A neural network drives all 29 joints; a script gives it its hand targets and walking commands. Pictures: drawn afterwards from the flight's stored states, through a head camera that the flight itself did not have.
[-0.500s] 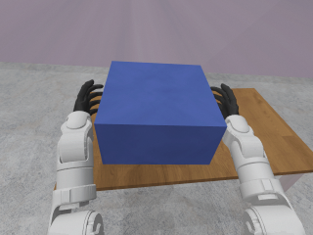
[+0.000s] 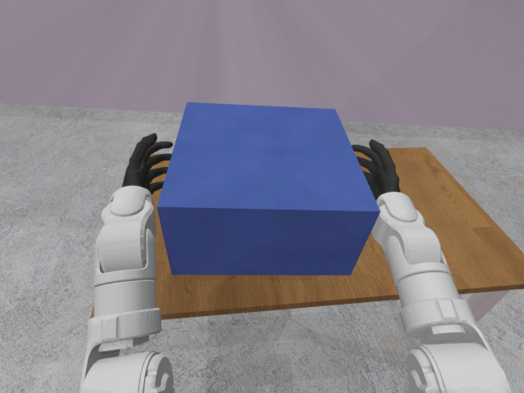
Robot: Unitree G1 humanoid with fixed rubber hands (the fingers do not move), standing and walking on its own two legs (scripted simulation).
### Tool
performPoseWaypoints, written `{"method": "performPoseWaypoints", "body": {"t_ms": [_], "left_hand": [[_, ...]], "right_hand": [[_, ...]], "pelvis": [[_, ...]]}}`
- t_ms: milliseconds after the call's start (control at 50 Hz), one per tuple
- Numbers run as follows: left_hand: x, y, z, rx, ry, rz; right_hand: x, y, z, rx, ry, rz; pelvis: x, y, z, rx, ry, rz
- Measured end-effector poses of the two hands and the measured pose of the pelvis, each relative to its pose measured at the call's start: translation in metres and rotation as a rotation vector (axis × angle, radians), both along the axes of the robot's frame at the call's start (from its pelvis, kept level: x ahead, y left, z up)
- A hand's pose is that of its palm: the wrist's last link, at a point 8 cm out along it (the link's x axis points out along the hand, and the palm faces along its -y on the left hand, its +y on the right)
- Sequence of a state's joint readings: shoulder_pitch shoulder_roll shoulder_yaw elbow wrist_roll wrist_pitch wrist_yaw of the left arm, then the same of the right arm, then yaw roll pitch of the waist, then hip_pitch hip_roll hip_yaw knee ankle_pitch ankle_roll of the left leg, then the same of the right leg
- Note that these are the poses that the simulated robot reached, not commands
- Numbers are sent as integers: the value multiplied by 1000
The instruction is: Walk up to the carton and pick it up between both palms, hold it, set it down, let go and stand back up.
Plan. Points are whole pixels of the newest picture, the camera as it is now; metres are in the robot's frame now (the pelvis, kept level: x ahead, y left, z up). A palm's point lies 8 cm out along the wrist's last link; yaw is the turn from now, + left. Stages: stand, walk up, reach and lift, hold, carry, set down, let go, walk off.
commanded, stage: hold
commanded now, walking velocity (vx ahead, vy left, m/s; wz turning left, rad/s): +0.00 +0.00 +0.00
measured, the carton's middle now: (262, 182) +0.41 +0.00 +0.15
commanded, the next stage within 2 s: set down in 0.46 s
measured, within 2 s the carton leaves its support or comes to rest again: neither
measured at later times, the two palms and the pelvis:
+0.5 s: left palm (139, 188) +0.36 +0.18 +0.18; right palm (382, 192) +0.35 -0.18 +0.17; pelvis +0.00 +0.00 +0.00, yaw +0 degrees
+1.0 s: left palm (146, 198) +0.37 +0.18 +0.14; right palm (370, 208) +0.37 -0.18 +0.12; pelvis +0.02 +0.00 +0.00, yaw +2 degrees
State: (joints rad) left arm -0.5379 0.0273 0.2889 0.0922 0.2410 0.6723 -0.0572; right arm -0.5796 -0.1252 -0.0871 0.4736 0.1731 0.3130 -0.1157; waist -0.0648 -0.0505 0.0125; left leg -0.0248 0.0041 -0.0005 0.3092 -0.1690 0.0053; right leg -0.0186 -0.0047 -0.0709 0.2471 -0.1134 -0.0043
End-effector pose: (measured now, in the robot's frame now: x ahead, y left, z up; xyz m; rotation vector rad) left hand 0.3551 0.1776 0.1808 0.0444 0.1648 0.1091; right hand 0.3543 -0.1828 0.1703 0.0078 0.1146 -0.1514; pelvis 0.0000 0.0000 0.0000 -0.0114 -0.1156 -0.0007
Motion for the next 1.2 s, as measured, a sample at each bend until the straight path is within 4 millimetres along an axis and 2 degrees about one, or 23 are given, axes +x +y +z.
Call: {"method": "performPoseWaypoints", "body": {"t_ms": [520,720,800,960,1200], "left_hand": [[0,0,0,0,-3,-1],[5,1,5,17,-87,-8],[8,3,-3,27,-90,-11],[17,3,-31,39,-61,-17],[29,-5,-47,30,-50,-27]], "right_hand": [[0,0,0,-2,-4,-1],[2,1,-2,-31,-89,-8],[5,3,-16,-42,-92,-8],[11,4,-44,-53,-69,-9],[20,-5,-50,-74,-61,-19]], "pelvis": [[0,0,0,0,0,1],[3,0,0,3,-12,6],[7,-1,0,4,-11,11],[17,-2,0,-2,9,25],[27,-2,0,-6,41,20]]}}
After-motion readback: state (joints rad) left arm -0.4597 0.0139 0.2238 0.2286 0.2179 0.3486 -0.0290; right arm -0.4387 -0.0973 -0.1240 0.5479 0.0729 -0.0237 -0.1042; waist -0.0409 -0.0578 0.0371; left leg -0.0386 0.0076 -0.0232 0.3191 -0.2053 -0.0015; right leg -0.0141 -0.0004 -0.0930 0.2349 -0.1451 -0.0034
